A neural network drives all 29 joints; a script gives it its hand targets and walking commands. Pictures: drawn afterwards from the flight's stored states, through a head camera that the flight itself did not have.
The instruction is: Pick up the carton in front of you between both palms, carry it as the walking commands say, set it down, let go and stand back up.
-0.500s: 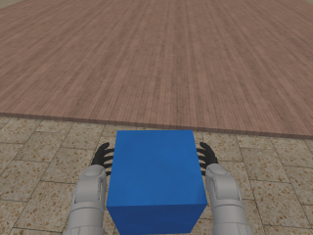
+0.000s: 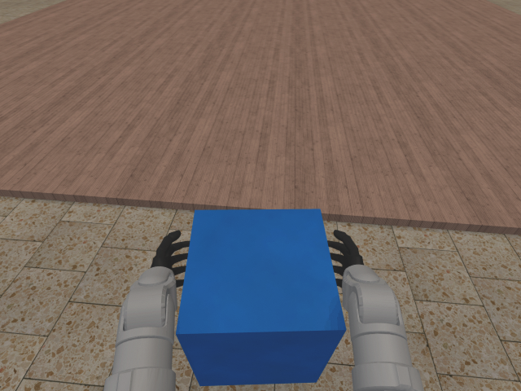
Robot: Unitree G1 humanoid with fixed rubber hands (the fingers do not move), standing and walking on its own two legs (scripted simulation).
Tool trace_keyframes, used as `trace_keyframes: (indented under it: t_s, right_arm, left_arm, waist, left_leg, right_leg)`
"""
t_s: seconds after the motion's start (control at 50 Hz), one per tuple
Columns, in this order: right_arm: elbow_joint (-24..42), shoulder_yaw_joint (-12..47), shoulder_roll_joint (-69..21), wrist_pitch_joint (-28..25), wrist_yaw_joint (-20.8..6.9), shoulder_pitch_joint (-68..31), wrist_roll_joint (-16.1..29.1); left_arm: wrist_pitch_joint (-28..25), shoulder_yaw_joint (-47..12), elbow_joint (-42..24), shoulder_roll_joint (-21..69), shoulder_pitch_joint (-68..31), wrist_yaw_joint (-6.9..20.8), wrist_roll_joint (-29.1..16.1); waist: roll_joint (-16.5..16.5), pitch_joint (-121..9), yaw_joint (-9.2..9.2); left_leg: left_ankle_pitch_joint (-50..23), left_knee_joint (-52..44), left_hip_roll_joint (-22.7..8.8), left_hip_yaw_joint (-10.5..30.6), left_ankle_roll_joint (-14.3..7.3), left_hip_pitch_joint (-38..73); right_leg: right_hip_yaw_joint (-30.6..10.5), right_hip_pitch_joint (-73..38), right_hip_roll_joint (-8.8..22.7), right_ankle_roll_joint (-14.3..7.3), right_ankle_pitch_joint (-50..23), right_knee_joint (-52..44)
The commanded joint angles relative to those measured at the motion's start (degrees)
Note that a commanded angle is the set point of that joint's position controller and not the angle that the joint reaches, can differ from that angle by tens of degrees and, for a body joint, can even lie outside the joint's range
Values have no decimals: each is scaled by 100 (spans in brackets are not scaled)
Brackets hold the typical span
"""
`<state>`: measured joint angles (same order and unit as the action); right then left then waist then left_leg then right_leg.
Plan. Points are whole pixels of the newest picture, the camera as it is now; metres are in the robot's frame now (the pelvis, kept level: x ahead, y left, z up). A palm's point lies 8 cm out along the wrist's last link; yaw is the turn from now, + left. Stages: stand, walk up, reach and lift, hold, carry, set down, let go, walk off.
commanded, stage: hold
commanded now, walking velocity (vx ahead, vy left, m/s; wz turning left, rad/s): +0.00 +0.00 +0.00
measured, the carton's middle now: (258, 300) +0.29 +0.00 -0.02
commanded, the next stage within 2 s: carry in 0.26 s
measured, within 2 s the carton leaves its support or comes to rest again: neither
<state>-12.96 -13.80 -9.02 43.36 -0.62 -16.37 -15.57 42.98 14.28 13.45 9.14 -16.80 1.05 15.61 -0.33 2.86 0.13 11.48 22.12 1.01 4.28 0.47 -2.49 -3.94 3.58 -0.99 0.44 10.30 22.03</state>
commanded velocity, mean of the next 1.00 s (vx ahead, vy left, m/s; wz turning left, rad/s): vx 0.39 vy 0.00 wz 0.00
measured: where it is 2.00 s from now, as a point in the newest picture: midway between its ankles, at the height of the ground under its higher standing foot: (237, 284)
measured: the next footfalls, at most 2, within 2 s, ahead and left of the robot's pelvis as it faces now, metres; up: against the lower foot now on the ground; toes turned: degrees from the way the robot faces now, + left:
right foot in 0.70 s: +0.22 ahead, -0.09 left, +0.00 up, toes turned -9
left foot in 1.10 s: +0.54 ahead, +0.16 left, +0.00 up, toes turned +15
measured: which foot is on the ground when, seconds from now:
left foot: down 0.00-0.72, up 0.74-1.00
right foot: down 0.00-0.46, up 0.48-0.68, down 0.70-1.00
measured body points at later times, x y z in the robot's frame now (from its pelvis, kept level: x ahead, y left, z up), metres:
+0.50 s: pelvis +0.05 +0.02 -0.01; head +0.01 +0.02 +0.44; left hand +0.34 +0.18 +0.07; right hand +0.35 -0.12 +0.07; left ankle +0.02 +0.13 -0.74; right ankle +0.03 -0.12 -0.73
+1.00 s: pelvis +0.30 +0.02 +0.00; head +0.28 +0.02 +0.45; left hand +0.54 +0.19 +0.09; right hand +0.57 -0.11 +0.09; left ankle +0.40 +0.15 -0.71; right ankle +0.18 -0.08 -0.74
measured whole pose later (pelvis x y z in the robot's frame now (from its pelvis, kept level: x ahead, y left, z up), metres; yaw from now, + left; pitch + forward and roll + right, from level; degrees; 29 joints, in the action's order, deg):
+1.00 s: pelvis +0.30 +0.02 +0.00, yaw +4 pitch +5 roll +1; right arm 27.1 -4.0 -7.3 70.5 7.2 -2.4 -3.0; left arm 70.5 3.4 -27.0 7.3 -2.7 -7.5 3.1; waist 0.8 -8.8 2.3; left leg 9.8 37.4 -5.5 -8.5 0.6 -34.3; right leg 11.7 1.9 2.3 -0.2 17.9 14.9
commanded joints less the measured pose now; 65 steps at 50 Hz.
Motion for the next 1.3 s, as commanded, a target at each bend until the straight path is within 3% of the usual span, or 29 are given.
trace_keyframes:
  t_s: [0.0,0.22,0.24,0.28,0.3,0.36,0.4,0.42,0.46,0.48,0.52,0.56,0.62,0.66,0.68,0.7,0.72,0.74,0.78,0.8,0.9,1.02,1.06,1.08,1.1,1.12,1.14,1.2,1.28]
  right_arm:
    - [157,3133,-5097,-170,-1252,-2922,1358]
    - [324,3180,-5097,-137,-1208,-2648,1395]
    - [344,3266,-5079,-91,-1212,-2867,1460]
    - [540,3396,-5138,-55,-1198,-2968,1636]
    - [673,3514,-5148,-22,-1187,-3092,1736]
    - [1034,3896,-5194,174,-1125,-3174,2024]
    - [1308,4190,-5215,412,-1054,-3149,2247]
    - [1469,4252,-5198,543,-1006,-3142,2318]
    - [1639,4196,-4892,847,-840,-2808,2267]
    - [1712,4167,-4800,1006,-733,-2629,2229]
    - [2235,4176,-4608,1290,-518,-2385,2282]
    - [2787,4385,-4600,1544,-363,-2102,2443]
    - [3363,4636,-4625,1888,-262,-1613,2667]
    - [3640,4767,-4666,2088,-250,-1355,2822]
    - [3793,4809,-4631,2185,-241,-1267,2896]
    - [4000,4826,-4570,2306,-242,-1227,2982]
    - [4324,4910,-4561,2433,-247,-1404,3094]
    - [4514,5014,-4622,2526,-274,-1544,3233]
    - [4495,5016,-4673,2588,-291,-1633,3383]
    - [4444,4972,-4730,2602,-277,-1573,3387]
    - [4218,4695,-4601,2637,-67,-949,3014]
    - [4357,4582,-4402,2721,62,-877,2871]
    - [4368,4573,-4372,2736,44,-822,2883]
    - [4343,4554,-4333,2745,26,-745,2874]
    - [4349,4537,-4261,2746,3,-698,2843]
    - [4279,4591,-4323,2723,-35,-773,2878]
    - [4307,4643,-4536,2698,-85,-650,2975]
    - [4507,4937,-5150,2525,-236,-1099,3137]
    - [4551,5168,-5129,2362,-368,-1139,3277]
  left_arm:
    - [-140,-3081,-66,5076,-2841,1241,-1310]
    - [-128,-3128,-264,5002,-2588,1221,-1330]
    - [-72,-3251,-291,5024,-2770,1229,-1421]
    - [-23,-3361,-488,5030,-2807,1195,-1555]
    - [9,-3470,-650,5063,-2943,1169,-1611]
    - [198,-3761,-1022,5077,-2778,1010,-1793]
    - [452,-3975,-1389,4982,-2598,852,-1863]
    - [605,-4067,-1634,4972,-2717,810,-1945]
    - [944,-4289,-1948,4917,-2866,713,-2155]
    - [1112,-4439,-2094,4827,-2924,661,-2282]
    - [1384,-4712,-2407,4796,-2763,557,-2593]
    - [1623,-4825,-2725,4801,-2345,439,-2784]
    - [1947,-4895,-3256,4730,-1746,274,-2858]
    - [2146,-4867,-3555,4696,-1321,204,-2835]
    - [2246,-4791,-3648,4736,-1140,185,-2840]
    - [2342,-4703,-3774,4656,-849,151,-2801]
    - [2400,-4653,-3790,4608,-777,119,-2726]
    - [2454,-4617,-3963,4719,-775,97,-2740]
    - [2546,-4711,-4346,4817,-1107,58,-2867]
    - [2583,-4781,-4454,4824,-1246,46,-2942]
    - [2705,-4948,-4529,4557,-1137,55,-3233]
    - [2805,-4879,-4497,4315,-1001,88,-3248]
    - [2833,-4884,-4562,4280,-997,100,-3236]
    - [2848,-4873,-4582,4212,-948,101,-3223]
    - [2871,-4862,-4651,4165,-993,107,-3205]
    - [2898,-4920,-4746,4218,-1043,125,-3206]
    - [2888,-4993,-4692,4332,-1048,161,-3209]
    - [2693,-5075,-4538,4953,-1097,296,-3157]
    - [2435,-5043,-4341,5100,-742,266,-2900]
  waist:
    - [39,-1232,-2]
    - [43,-1330,2]
    - [148,-1645,4]
    - [243,-1538,13]
    - [350,-1378,14]
    - [836,-1670,43]
    - [689,-1975,13]
    - [423,-2037,-25]
    - [-1408,-1627,-139]
    - [-1500,-1290,-155]
    - [-785,-1531,-164]
    - [-807,-1946,-159]
    - [-982,-2096,-164]
    - [-605,-2211,-78]
    - [-321,-2388,-40]
    - [624,-2625,94]
    - [1727,-2368,142]
    - [1222,-2103,147]
    - [348,-1937,127]
    - [211,-1897,118]
    - [551,-1623,97]
    - [994,-1272,111]
    - [798,-1628,-10]
    - [504,-2020,-94]
    - [-428,-2370,-193]
    - [-1680,-2632,-171]
    - [-1368,-2524,-154]
    - [-198,-2416,-108]
    - [-481,-2205,-89]
  left_leg:
    - [-197,-457,384,-50,-57,-132]
    - [-690,-457,411,-34,-39,23]
    - [-58,53,-600,-58,-97,-605]
    - [2207,15,-399,31,-83,-1174]
    - [2695,198,-306,-40,-61,-1587]
    - [1077,1193,-57,-706,53,-1778]
    - [1029,365,-108,-838,-36,-935]
    - [1333,-15,-245,-581,-116,-578]
    - [2567,-1180,-1735,1912,-737,257]
    - [1817,-1283,-2145,2486,-1093,518]
    - [456,-1021,-2031,1880,-1170,807]
    - [-444,-797,-1711,1029,-913,939]
    - [-670,-590,-1401,281,-755,546]
    - [-275,87,-1120,-368,-558,-622]
    - [-184,696,-1015,-605,-408,-1627]
    - [758,2077,-710,-1047,-149,-2754]
    - [1771,3217,-181,-1213,-52,-4291]
    - [1901,3904,-533,-652,-174,-4585]
    - [1475,4220,-875,-535,-206,-4615]
    - [1156,3888,-983,-550,-152,-4470]
    - [40,2061,-699,-1173,76,-3626]
    - [-841,848,-400,-1772,-146,-2394]
    - [-564,561,-35,-2206,-204,-1074]
    - [-188,548,-147,-2011,-237,136]
    - [1352,-169,-1465,63,-573,1071]
    - [1566,-937,-2708,2458,-1310,1988]
    - [739,-1074,-2709,2465,-1373,1706]
    - [-444,-930,-2252,887,-952,666]
    - [-26,-1342,-1930,-146,-796,241]
  right_leg:
    - [28,-387,-383,-15,-187,-370]
    - [8,-546,-390,12,-726,-390]
    - [82,74,638,-73,59,44]
    - [-254,602,662,-173,2655,-402]
    - [-487,691,774,-255,3350,-545]
    - [-1174,559,1349,-622,2584,-841]
    - [-729,1076,1190,-622,2312,-547]
    - [-246,1419,924,-480,2454,-121]
    - [937,3168,152,-9,1870,2043]
    - [940,3887,244,-37,1925,2152]
    - [816,3889,384,-83,1918,1949]
    - [1138,3399,190,-31,1299,1554]
    - [1489,2489,5,26,798,768]
    - [1716,614,-70,11,27,-162]
    - [1371,-751,265,-106,79,-176]
    - [-298,-1733,1461,-451,1405,-655]
    - [-2338,-2173,2687,-1213,1744,-1050]
    - [-2635,-1789,2915,-1533,1314,-1042]
    - [-1742,-1204,2549,-1329,745,-1071]
    - [-1271,-948,2389,-1140,855,-1258]
    - [373,-459,1705,-799,-252,-1393]
    - [1140,-197,1496,-504,-1483,-929]
    - [1701,67,1231,-284,-2383,350]
    - [1826,667,1027,-143,-2118,1365]
    - [1754,1783,696,116,-794,2904]
    - [1374,3310,55,211,1565,4464]
    - [681,3700,362,43,1708,5178]
    - [421,3492,944,-228,829,4805]
    - [803,3202,836,-147,328,3426]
